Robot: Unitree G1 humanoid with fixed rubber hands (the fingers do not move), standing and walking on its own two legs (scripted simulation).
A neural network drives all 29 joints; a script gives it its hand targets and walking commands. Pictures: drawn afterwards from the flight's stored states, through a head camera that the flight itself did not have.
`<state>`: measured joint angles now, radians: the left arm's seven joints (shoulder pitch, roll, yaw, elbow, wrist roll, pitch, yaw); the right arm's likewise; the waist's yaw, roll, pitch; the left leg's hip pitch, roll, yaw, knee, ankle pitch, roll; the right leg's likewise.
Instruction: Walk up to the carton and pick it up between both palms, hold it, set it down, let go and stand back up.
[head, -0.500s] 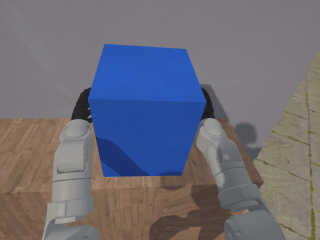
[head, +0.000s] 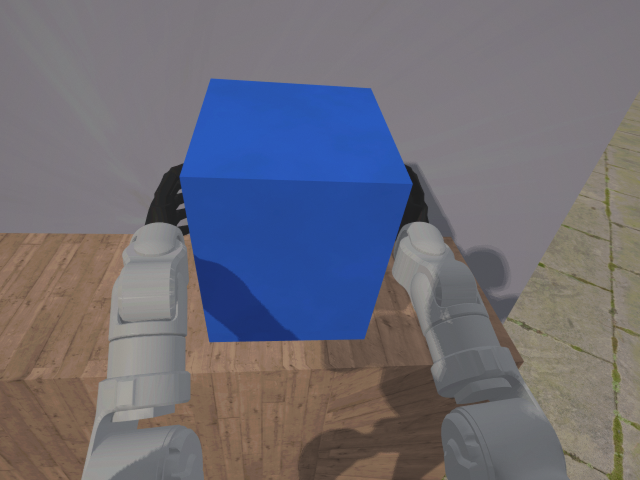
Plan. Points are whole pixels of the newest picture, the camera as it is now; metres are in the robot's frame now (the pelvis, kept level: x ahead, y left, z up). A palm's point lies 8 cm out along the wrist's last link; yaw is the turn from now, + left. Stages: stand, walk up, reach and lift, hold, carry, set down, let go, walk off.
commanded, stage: hold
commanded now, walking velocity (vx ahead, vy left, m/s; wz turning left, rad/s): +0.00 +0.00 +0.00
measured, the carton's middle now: (290, 214) +0.40 +0.02 +0.19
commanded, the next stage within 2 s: set down in 1.38 s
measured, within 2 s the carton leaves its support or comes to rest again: neither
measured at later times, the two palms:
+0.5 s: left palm (163, 230) +0.36 +0.16 +0.20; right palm (408, 226) +0.36 -0.13 +0.20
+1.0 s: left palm (162, 232) +0.35 +0.16 +0.20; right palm (410, 229) +0.36 -0.13 +0.20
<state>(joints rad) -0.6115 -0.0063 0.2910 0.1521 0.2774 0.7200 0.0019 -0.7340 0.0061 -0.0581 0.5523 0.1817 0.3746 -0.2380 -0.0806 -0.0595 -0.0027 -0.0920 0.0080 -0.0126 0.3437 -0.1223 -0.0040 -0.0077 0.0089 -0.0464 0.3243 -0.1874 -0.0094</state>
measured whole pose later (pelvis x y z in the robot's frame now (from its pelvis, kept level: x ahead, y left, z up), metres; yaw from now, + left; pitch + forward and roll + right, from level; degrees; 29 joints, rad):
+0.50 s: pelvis +0.01 +0.00 +0.00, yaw +1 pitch -9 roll -1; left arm -0.53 -0.02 0.27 0.03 0.27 0.74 0.00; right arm -0.66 0.00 0.00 0.43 0.22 0.40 -0.26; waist -0.09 -0.04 0.02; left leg -0.04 0.00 -0.03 0.36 -0.15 -0.01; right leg 0.06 0.01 -0.05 0.31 -0.20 -0.01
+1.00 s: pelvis +0.01 +0.00 +0.00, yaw +1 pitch -9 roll -1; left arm -0.55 -0.02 0.28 0.04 0.29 0.75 -0.01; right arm -0.66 0.00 -0.01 0.44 0.20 0.39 -0.26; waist -0.08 -0.05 0.02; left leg -0.05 0.01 -0.03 0.35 -0.14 -0.01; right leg 0.05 0.01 -0.06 0.31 -0.20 -0.01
